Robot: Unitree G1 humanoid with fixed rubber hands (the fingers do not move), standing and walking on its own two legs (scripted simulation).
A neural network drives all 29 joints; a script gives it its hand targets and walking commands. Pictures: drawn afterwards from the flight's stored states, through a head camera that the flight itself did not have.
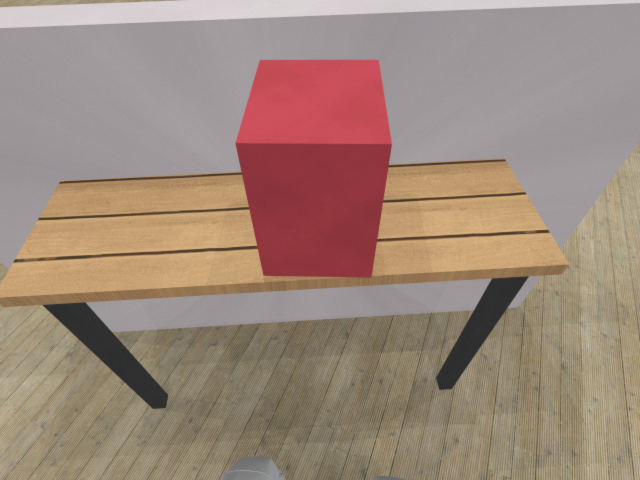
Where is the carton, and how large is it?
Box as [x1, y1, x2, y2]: [235, 60, 391, 277]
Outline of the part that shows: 260,60 235,143 263,275 370,277 391,146 378,60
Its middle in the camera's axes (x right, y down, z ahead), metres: +0.00 -0.12 +0.64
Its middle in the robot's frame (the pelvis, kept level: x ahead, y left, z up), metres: +0.55 +0.03 +0.06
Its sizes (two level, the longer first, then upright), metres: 0.227 0.190 0.276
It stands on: a table, 0.69 m high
